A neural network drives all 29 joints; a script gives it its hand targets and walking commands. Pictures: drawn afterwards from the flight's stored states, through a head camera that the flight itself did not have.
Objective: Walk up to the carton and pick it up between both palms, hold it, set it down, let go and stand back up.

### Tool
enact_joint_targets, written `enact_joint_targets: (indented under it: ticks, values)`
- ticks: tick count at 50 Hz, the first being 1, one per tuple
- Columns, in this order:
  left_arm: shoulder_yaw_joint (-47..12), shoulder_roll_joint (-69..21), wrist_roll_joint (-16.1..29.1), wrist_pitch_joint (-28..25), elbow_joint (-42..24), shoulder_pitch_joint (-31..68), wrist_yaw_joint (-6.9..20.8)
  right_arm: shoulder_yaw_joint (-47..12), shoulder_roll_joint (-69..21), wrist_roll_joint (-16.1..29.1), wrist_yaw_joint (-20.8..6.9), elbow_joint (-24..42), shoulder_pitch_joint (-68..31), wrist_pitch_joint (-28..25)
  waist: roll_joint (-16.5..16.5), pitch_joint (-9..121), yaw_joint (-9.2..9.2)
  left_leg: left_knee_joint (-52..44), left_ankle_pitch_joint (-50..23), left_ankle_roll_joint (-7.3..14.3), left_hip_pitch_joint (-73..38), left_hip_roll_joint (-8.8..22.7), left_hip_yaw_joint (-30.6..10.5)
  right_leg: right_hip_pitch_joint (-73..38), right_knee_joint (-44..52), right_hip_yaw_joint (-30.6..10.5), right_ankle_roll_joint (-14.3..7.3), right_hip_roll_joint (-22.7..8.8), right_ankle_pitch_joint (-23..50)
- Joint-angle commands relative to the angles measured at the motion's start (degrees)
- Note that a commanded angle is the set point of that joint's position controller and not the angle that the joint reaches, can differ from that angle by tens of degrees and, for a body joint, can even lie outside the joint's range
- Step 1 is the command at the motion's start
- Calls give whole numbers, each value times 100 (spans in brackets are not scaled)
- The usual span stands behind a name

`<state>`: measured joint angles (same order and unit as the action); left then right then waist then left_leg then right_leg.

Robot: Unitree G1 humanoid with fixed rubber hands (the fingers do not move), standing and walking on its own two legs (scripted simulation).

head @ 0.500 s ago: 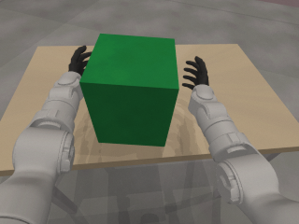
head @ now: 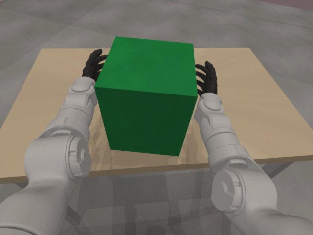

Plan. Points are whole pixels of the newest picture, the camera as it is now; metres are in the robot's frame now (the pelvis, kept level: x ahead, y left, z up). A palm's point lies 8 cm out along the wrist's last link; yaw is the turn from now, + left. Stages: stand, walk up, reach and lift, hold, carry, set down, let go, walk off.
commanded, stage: reach and lift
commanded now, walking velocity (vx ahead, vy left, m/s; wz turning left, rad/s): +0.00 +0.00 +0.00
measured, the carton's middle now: (149, 99) +0.46 +0.01 +0.09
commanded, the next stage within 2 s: none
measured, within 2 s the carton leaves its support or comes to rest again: leaves its support in 1.06 s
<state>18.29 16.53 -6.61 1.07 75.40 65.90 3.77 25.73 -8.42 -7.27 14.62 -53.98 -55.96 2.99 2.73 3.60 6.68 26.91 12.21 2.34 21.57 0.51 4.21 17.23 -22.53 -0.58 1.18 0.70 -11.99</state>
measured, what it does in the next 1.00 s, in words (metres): stands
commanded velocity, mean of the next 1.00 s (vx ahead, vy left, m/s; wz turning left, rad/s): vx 0.00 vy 0.00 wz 0.00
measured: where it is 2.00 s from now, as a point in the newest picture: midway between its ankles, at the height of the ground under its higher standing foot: outside the picture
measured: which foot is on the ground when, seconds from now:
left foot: down 0.00-1.00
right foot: down 0.00-1.00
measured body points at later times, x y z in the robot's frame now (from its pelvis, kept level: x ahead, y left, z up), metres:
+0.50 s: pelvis +0.00 +0.00 +0.00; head +0.04 +0.04 +0.45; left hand +0.49 +0.16 +0.15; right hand +0.43 -0.14 +0.14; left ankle +0.01 +0.08 -0.74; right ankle -0.01 -0.13 -0.74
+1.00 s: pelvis +0.00 +0.00 +0.00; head +0.03 +0.04 +0.45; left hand +0.49 +0.16 +0.15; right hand +0.43 -0.14 +0.14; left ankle +0.01 +0.08 -0.74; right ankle -0.01 -0.13 -0.74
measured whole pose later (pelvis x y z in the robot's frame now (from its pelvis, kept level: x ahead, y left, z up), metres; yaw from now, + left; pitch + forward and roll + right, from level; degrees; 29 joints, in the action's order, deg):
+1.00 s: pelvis +0.00 +0.00 +0.00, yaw +0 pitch +7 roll -2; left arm 21.5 14.7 -8.9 0.1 74.7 65.1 4.4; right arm 28.8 -10.8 -12.2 13.5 -49.7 -51.9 -0.1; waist 3.3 4.4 6.2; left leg 26.9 12.2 2.3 21.5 0.5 4.2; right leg 17.2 -22.5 -0.6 1.2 0.7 -11.9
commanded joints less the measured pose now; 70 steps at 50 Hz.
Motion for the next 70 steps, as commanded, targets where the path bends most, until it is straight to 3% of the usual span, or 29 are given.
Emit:
enact_joint_targets:
  ticks: [1,6,7,10,11,12,17,18,20,22,23,25,27,28,29,34,37,39,42,43,46,49,52,54,57,60,67,68,70]
  values:
    - [-242,-2861,-887,-263,-925,2895,1055,-829,-3236,-1229,-1041,963,-2743,-397,-1041,3829,-376,-294,-3121,-507,-2194,-180,43,-2046,-53,391,308,-34,3777]
    - [-42,-2912,-897,-161,-627,3063,1162,-894,-3314,-1370,-1114,746,-2745,-292,-846,3463,-349,-381,-2809,-420,-2097,-161,132,-2256,-18,341,319,-14,3644]
    - [-169,-3109,-906,-190,-739,3034,1137,-947,-3328,-1295,-1113,881,-2816,-353,-1009,3731,-383,-341,-2985,-481,-2168,-121,100,-2242,-80,337,304,18,3733]
    - [-81,-3044,-926,-98,-613,2928,1155,-1035,-3278,-1243,-1112,916,-2774,-297,-940,3452,-388,-362,-2844,-449,-2124,-121,88,-2254,-48,333,295,23,3554]
    - [-208,-3165,-859,-137,-803,3103,1148,-1044,-3342,-1189,-1122,931,-2726,-326,-1060,3627,-288,-334,-3007,-511,-2276,-86,42,-2103,-49,376,288,58,3529]
    - [-26,-3009,-891,-91,-623,3110,1189,-1019,-3268,-1245,-1115,980,-2833,-284,-980,3399,-391,-368,-2810,-440,-2153,-113,108,-2167,22,344,264,32,3344]
    - [-191,-3127,-894,-58,-637,3093,1158,-895,-3235,-1323,-1085,963,-2865,-276,-1016,3714,-273,-327,-2774,-482,-2133,-103,99,-2037,10,360,231,44,3339]
    - [-298,-3241,-838,-85,-800,3065,1128,-1001,-3287,-1284,-1096,1024,-2768,-326,-1095,3838,-228,-244,-3135,-546,-2371,-52,42,-1918,-21,413,232,90,3359]
    - [-308,-3282,-804,-71,-800,3095,1108,-999,-3330,-1267,-1088,1192,-2992,-372,-1055,3961,-346,-218,-3041,-540,-2277,-90,110,-1985,-8,376,214,72,3429]
    - [-301,-3249,-785,-82,-789,3104,1107,-1003,-3278,-1323,-1082,1138,-2912,-348,-1061,3866,-260,-182,-3215,-526,-2371,-63,60,-1883,-30,410,247,90,3566]
    - [-136,-3183,-858,-48,-636,2935,1127,-998,-3303,-1341,-1081,1112,-2901,-315,-943,3742,-398,-245,-3025,-475,-2142,-101,119,-2082,2,347,238,52,3545]
    - [-356,-3334,-767,-105,-854,3103,1107,-1095,-3436,-1311,-1061,1165,-2859,-380,-985,4092,-267,-241,-2949,-508,-2127,-80,75,-2140,-72,360,232,52,3591]
    - [-280,-3336,-785,-129,-843,3187,1099,-1031,-3467,-1268,-1105,1146,-2960,-342,-1065,4001,-352,-263,-2958,-474,-2122,-81,49,-2087,-48,356,226,37,3447]
    - [-367,-3416,-769,-125,-826,3081,1086,-1001,-3422,-1324,-1076,1172,-2883,-383,-1026,4147,-226,-227,-2999,-534,-2223,-61,69,-2022,-65,386,217,60,3519]
    - [-308,-3409,-787,-134,-855,3080,1069,-1023,-3472,-1333,-1101,1203,-2962,-390,-1019,3972,-350,-199,-3198,-532,-2314,-38,48,-1929,-37,424,203,91,3366]
    - [-353,-3471,-710,-110,-794,3058,1062,-1082,-3421,-1279,-1059,1279,-3004,-398,-984,4129,-268,-194,-3020,-490,-2159,-71,78,-2047,-76,388,187,60,3590]
    - [-269,-3479,-804,-104,-821,2907,1070,-1137,-3554,-1261,-1062,1299,-2936,-408,-964,4199,-379,-226,-3148,-474,-2218,-100,112,-2210,-75,352,250,33,3796]
    - [-244,-3396,-774,-127,-860,3139,1064,-1013,-3502,-1292,-1076,1264,-2919,-393,-983,4011,-296,-256,-2955,-471,-2184,-94,60,-2130,-63,377,240,19,3544]
    - [-239,-3421,-773,-196,-756,3159,1041,-1112,-3487,-1301,-1074,1359,-3129,-513,-892,4204,-375,-267,-2925,-468,-2097,-134,77,-2265,-93,337,248,-9,3699]
    - [-402,-3584,-681,-255,-892,3211,1015,-1117,-3501,-1316,-1047,1350,-3111,-570,-935,4461,-253,-189,-3093,-515,-2147,-109,53,-2311,-155,384,255,7,3821]
    - [-406,-3530,-707,-353,-1011,3376,962,-1231,-3539,-1299,-1062,1350,-3205,-707,-1016,4631,-350,-114,-3467,-537,-2329,-78,43,-2133,-134,354,258,2,4000]
    - [-865,-3947,-485,-494,-1341,3632,851,-1391,-3571,-1179,-1056,1478,-3457,-1008,-1214,5185,-228,96,-4202,-737,-2874,-4,-27,-1819,-168,478,213,111,4025]
    - [-736,-3871,-475,-690,-1358,3913,820,-1485,-3577,-1174,-1072,1458,-3744,-1186,-1117,5136,-375,53,-4123,-689,-2742,-38,22,-1850,-63,442,211,75,3935]
    - [-831,-3953,-445,-796,-1460,3954,791,-1541,-3628,-1143,-1099,1383,-3727,-1340,-1230,5085,-351,84,-4297,-728,-2817,-24,2,-1865,-94,418,219,56,4036]
    - [-703,-3897,-555,-972,-1185,3875,752,-1510,-3395,-1240,-1135,1344,-3935,-1606,-1075,4944,-359,8,-3997,-721,-2815,-1,24,-1664,26,437,169,67,3617]
    - [-718,-4020,-600,-1087,-1295,4040,679,-1477,-3201,-1205,-1205,1095,-4094,-1855,-1257,4748,-455,-51,-3961,-743,-2984,83,-26,-1376,150,528,115,112,3009]
    - [-483,-3720,-906,-1219,-742,4082,612,-1221,-2975,-1486,-1323,275,-4021,-2069,-957,3407,-502,-523,-2248,-536,-2523,55,106,-1135,416,561,27,41,1830]
    - [-635,-3873,-848,-1234,-867,4106,572,-1243,-2894,-1421,-1357,682,-4419,-2198,-1063,3814,-570,-479,-2364,-561,-2683,70,63,-1014,391,629,21,96,1789]
    - [-541,-3737,-877,-1258,-765,4262,584,-1177,-2843,-1505,-1347,656,-4439,-2196,-895,3788,-630,-618,-1705,-447,-2390,-5,156,-1042,482,585,-5,16,1537]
